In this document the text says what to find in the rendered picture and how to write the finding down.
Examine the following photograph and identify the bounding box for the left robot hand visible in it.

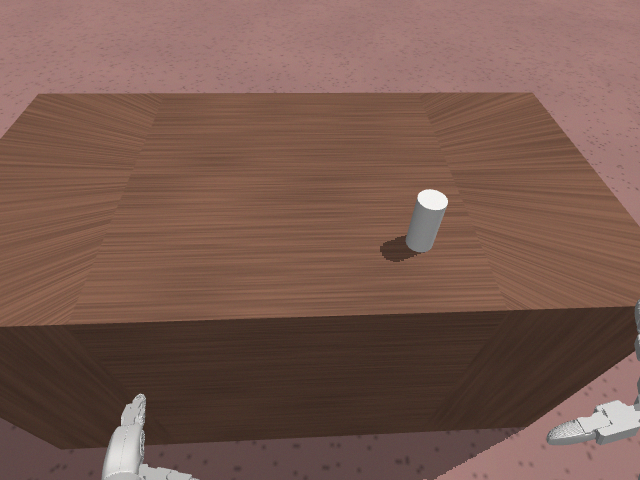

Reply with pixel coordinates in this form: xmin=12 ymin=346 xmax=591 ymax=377
xmin=101 ymin=394 xmax=200 ymax=480

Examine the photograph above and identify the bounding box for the can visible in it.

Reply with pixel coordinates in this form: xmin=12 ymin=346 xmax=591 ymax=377
xmin=406 ymin=189 xmax=448 ymax=252

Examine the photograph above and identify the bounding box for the right robot hand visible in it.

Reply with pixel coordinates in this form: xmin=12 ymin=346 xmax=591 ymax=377
xmin=547 ymin=299 xmax=640 ymax=445

